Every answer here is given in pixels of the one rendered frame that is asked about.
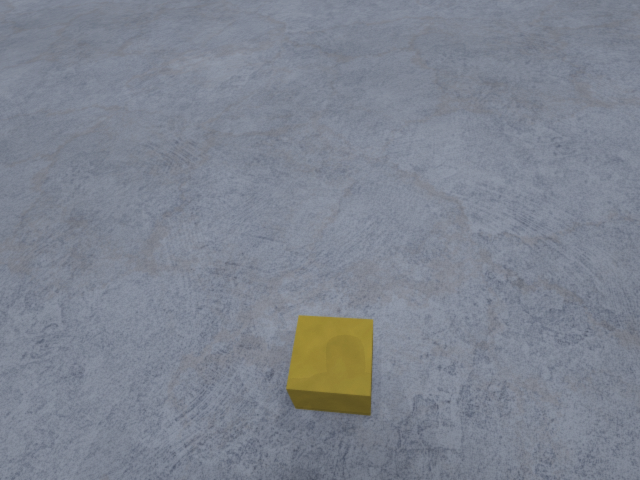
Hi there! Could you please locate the carton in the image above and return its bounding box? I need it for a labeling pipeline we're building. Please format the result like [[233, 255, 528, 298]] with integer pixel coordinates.
[[286, 315, 373, 416]]

